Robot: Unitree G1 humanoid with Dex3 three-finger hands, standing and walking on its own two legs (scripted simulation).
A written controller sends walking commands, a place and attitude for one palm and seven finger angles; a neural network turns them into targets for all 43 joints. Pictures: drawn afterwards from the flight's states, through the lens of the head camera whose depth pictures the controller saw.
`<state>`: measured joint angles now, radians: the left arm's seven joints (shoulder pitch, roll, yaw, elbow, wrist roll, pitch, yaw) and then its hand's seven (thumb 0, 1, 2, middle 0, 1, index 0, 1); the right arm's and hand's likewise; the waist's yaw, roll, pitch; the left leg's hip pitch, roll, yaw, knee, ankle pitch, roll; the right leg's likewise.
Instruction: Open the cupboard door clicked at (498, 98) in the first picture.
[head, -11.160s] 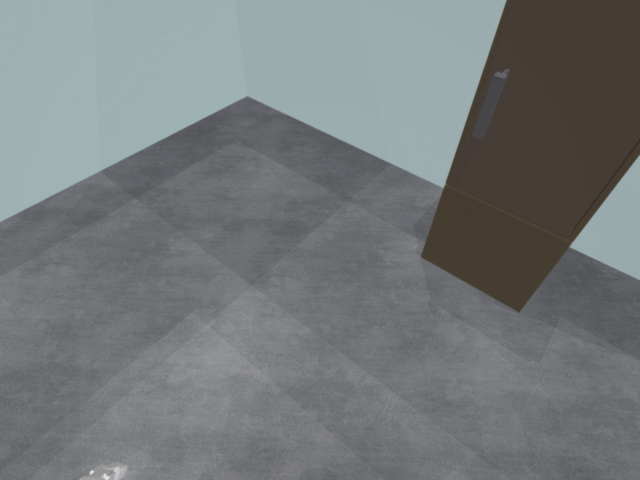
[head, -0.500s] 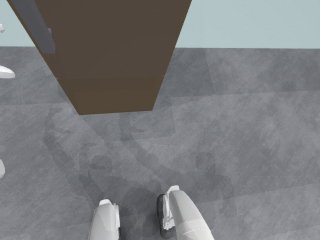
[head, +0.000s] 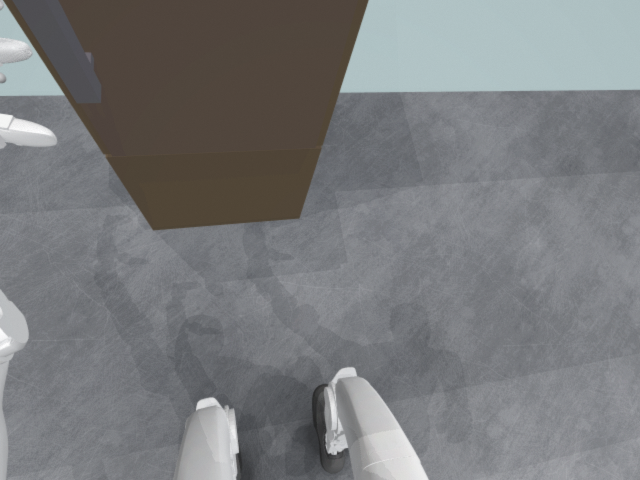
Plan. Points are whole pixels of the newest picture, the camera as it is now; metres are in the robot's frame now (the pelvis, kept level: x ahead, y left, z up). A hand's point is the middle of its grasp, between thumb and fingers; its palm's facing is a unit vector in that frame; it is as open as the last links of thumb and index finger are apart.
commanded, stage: slide the fingers in behind the handle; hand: left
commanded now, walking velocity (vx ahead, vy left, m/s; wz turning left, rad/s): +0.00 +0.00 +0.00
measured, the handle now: (58, 21) +0.62 +0.22 +0.07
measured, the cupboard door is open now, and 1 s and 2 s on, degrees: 0 0 0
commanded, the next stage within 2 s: close the thumb around the handle in 1.08 s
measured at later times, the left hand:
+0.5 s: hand (38, 73) +0.55 +0.23 +0.07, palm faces +0.03 -1.00 -0.01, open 14.0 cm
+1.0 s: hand (48, 73) +0.55 +0.22 +0.07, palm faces +0.05 -1.00 -0.04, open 14.2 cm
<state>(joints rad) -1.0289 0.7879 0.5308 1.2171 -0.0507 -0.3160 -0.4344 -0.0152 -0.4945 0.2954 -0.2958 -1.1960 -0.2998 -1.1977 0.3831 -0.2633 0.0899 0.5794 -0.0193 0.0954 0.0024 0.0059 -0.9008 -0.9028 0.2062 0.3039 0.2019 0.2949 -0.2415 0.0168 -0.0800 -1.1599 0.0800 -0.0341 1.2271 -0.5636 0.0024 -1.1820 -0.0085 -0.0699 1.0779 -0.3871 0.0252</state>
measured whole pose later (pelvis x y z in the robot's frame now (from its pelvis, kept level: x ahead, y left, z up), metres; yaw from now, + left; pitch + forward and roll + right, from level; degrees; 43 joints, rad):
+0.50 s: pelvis +0.01 +0.00 +0.01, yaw +0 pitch +28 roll -4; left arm -0.98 0.66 0.49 1.16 -0.06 -0.35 -0.34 -0.02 -0.49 0.30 -0.28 -1.19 -0.30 -1.20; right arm 0.38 -0.25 0.06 0.59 -0.03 0.10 0.02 0.01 -0.90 -0.90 0.21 0.30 0.20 0.29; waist -0.22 0.02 -0.10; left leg -1.11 0.08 -0.02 1.19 -0.57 0.00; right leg -1.14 -0.01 -0.06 1.06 -0.40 0.03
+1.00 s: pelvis +0.02 -0.01 +0.01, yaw +2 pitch +28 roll -4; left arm -1.01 0.61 0.39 1.19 -0.08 -0.38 -0.27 -0.02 -0.49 0.30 -0.22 -1.20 -0.25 -1.19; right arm 0.37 -0.25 0.04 0.63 -0.05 0.09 0.02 0.01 -0.90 -0.90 0.21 0.30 0.20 0.29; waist -0.20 0.02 -0.10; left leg -1.11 0.06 -0.05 1.19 -0.57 -0.01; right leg -1.13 -0.03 -0.08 1.07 -0.42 0.02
